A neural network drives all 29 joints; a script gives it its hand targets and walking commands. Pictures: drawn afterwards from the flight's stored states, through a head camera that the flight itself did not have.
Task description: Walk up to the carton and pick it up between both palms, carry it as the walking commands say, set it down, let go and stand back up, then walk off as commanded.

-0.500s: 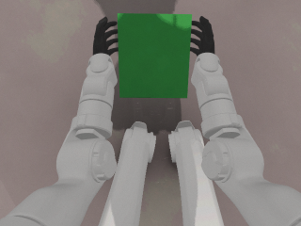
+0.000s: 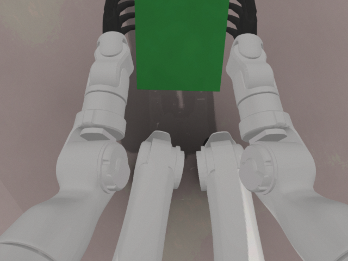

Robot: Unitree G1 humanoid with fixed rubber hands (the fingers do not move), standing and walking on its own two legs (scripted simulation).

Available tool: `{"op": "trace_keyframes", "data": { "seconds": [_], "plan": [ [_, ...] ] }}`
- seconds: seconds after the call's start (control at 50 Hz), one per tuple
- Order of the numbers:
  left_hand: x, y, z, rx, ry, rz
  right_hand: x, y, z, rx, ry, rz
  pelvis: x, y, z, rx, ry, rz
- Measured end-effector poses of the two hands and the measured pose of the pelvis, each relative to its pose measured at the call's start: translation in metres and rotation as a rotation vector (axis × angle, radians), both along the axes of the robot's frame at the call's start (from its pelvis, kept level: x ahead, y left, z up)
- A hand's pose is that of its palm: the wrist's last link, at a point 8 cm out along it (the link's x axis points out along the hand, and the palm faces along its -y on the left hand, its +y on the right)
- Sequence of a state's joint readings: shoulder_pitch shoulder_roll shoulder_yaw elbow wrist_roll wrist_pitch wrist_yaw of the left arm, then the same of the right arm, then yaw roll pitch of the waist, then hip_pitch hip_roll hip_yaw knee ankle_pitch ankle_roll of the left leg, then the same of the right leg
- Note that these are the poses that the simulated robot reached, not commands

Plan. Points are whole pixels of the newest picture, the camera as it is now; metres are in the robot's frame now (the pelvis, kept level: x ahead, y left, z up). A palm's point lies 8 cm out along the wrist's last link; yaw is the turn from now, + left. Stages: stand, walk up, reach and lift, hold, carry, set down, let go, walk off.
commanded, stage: set down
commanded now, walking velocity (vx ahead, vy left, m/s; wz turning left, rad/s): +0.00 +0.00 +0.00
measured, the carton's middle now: (177, 43) +0.51 +0.02 -0.23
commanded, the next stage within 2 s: none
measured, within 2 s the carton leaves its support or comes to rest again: neither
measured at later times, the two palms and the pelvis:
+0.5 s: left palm (119, 35) +0.51 +0.14 -0.17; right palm (240, 35) +0.51 -0.11 -0.17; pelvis +0.01 +0.00 -0.02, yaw +0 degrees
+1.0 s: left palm (115, 34) +0.52 +0.15 -0.17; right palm (238, 33) +0.52 -0.10 -0.17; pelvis +0.01 +0.00 -0.02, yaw +0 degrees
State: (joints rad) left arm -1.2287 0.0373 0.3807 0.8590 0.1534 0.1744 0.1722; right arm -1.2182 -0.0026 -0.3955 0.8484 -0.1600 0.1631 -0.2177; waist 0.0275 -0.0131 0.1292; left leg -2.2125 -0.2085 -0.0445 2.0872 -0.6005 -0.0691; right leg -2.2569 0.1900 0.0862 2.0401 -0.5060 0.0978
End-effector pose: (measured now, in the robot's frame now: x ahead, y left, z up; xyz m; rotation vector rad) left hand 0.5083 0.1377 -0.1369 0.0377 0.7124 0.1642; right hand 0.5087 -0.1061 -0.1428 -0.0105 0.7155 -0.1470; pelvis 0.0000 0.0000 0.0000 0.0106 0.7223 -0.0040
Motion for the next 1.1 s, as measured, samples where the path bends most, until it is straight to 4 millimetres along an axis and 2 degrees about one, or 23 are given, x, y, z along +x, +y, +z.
{"op": "trace_keyframes", "data": {
  "seconds": [0.08,0.18,0.46,1.1],
  "plan": [
    [0.001,0.001,-0.012,-0.008,0.010,0.005,0.001,0.001,-0.012,-0.009,0.011,0.005,0.001,-0.001,-0.007,-0.001,-0.021,0.012],
    [0.003,0.003,-0.021,-0.010,0.013,0.006,0.005,0.003,-0.018,-0.008,0.016,0.006,0.005,0.000,-0.012,-0.010,-0.037,0.009],
    [0.005,-0.001,-0.028,-0.019,0.018,-0.010,0.006,-0.002,-0.026,-0.006,0.022,0.004,0.008,0.001,-0.019,-0.014,-0.051,0.014],
    [0.009,0.010,-0.037,-0.025,0.034,-0.038,0.013,0.002,-0.031,0.016,0.025,0.059,0.008,-0.001,-0.025,-0.014,-0.059,0.020]
  ]
}}
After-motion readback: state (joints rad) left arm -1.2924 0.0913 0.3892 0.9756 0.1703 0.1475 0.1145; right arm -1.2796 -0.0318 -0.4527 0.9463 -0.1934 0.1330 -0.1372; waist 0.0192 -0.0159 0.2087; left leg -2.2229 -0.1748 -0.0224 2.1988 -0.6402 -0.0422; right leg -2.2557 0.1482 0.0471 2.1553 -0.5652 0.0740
